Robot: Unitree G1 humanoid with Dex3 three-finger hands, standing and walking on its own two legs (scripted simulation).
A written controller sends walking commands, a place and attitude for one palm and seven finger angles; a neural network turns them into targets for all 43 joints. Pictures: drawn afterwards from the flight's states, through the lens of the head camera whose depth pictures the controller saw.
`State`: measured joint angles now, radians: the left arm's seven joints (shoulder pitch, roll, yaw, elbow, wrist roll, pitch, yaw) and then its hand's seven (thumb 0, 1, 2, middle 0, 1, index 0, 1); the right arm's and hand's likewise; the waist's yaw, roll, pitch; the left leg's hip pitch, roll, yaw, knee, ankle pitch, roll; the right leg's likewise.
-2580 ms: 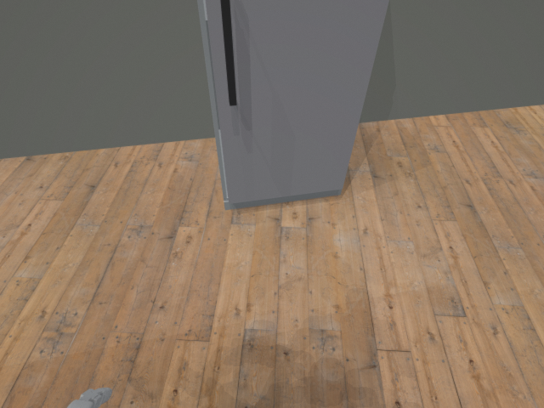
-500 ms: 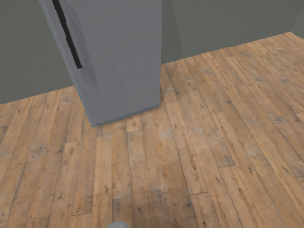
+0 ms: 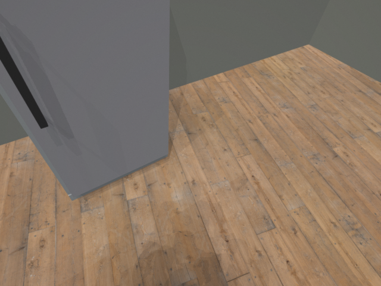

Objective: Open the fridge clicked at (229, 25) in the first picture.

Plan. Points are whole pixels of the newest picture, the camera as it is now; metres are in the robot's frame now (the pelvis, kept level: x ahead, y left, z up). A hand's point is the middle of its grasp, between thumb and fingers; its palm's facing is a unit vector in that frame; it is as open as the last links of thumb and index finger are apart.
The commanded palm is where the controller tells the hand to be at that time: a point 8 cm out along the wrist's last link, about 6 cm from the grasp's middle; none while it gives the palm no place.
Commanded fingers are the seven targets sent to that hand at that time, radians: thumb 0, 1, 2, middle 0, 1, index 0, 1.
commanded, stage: walk to a spot facing it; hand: left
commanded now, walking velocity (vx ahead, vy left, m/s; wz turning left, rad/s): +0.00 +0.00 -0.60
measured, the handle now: (13, 68) +0.58 +0.56 +0.09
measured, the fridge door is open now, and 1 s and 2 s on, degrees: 0 0 0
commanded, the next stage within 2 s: turn to face it in 0.04 s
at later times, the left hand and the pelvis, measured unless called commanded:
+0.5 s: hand (141, 252) +0.22 +0.14 -0.16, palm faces +0.01 -0.99 -0.16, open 7.3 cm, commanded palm none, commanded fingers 0.00 0.90 0.90 -0.20 -0.30 -0.20 -0.30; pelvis +0.10 -0.02 +0.00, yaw +1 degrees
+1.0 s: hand out of the picture +0.11 +0.26 -0.16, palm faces +0.33 -0.91 -0.25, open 7.4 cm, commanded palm none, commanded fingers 0.00 0.90 0.90 -0.20 -0.30 -0.20 -0.30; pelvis +0.10 +0.02 +0.01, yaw +18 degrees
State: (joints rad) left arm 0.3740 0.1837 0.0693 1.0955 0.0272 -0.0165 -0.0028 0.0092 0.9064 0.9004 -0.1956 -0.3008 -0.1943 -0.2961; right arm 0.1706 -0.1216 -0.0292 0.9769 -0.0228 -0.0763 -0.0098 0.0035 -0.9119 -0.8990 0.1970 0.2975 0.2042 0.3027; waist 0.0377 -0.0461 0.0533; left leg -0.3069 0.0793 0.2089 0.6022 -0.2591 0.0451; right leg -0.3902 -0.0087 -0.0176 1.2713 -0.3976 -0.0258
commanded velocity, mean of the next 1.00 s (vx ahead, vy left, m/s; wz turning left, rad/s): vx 0.00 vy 0.00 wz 0.47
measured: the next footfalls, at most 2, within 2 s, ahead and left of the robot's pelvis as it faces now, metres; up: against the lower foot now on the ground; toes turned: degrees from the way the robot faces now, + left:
right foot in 0.34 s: +0.19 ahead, -0.15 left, +0.00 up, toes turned -11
left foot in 0.66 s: +0.13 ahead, +0.11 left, +0.00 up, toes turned +17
